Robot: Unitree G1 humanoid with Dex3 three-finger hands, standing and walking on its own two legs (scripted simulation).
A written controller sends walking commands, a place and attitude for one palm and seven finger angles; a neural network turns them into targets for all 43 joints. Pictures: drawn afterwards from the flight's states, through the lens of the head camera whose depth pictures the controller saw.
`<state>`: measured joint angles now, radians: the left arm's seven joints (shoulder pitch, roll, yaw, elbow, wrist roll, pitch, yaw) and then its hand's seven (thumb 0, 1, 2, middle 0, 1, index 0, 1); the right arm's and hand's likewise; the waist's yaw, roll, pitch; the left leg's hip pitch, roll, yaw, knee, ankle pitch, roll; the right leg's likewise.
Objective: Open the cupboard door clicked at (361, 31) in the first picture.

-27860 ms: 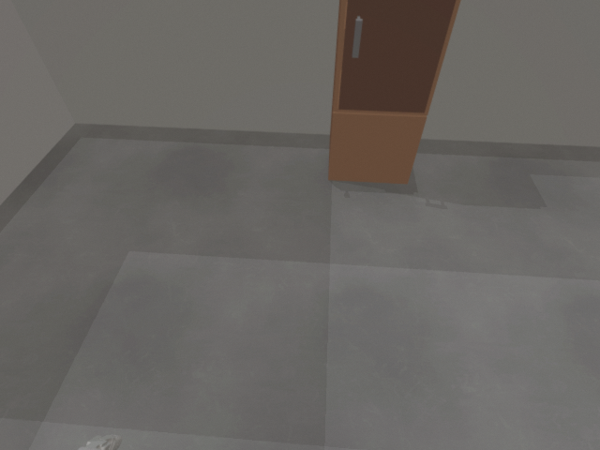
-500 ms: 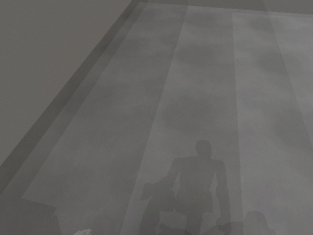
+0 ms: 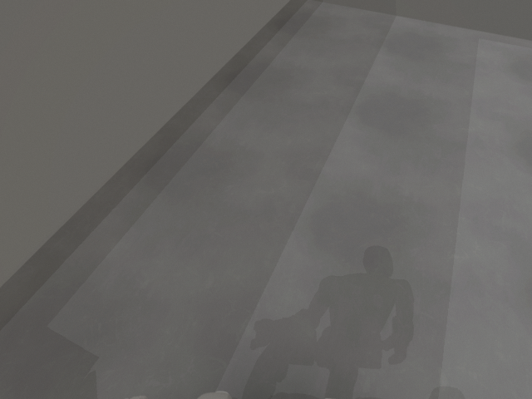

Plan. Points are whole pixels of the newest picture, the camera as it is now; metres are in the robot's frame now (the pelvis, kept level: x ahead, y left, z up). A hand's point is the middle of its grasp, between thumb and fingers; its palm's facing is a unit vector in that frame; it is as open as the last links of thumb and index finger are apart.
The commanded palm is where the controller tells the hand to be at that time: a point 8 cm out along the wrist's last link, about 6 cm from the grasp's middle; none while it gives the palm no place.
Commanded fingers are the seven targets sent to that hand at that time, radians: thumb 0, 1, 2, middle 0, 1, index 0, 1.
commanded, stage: turn to face it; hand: left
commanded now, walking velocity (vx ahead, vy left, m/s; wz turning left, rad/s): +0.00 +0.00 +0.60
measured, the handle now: out of the picture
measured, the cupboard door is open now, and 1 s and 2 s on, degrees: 46 46 46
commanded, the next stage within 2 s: none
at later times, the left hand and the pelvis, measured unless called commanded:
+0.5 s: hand out of the picture +0.07 +0.20 -0.17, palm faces +0.34 -0.90 -0.26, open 7.3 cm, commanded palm none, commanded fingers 0.00 0.90 0.90 -0.20 -0.30 -0.20 -0.30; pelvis +0.07 -0.03 +0.00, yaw +19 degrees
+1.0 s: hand out of the picture +0.03 +0.14 -0.18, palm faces +0.61 -0.76 -0.23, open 7.3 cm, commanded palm none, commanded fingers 0.00 0.90 0.90 -0.20 -0.30 -0.20 -0.30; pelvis +0.11 -0.06 -0.01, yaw +38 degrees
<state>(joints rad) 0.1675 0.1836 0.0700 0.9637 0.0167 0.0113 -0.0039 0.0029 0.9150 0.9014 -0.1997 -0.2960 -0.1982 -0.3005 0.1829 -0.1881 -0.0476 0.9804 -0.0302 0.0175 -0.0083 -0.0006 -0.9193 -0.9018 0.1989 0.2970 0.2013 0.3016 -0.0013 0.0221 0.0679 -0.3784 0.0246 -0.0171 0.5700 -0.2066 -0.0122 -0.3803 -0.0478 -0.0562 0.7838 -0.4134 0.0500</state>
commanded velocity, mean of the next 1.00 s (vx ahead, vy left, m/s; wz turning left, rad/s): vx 0.00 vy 0.00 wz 0.60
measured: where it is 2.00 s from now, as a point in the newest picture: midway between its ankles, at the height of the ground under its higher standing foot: outside the picture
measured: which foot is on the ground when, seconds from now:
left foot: down 0.00-0.04, up 0.06-0.32, down 0.34-0.64, up 0.66-0.92, down 0.94-1.00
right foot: up 0.00-0.02, down 0.04-0.34, up 0.36-0.62, down 0.64-0.94, up 0.96-1.00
